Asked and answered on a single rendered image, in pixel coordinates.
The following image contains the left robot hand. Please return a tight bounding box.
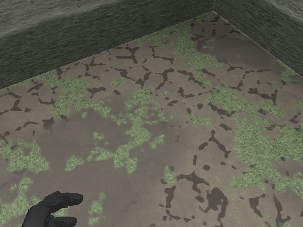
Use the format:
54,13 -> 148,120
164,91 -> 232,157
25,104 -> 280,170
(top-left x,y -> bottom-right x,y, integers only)
21,191 -> 83,227

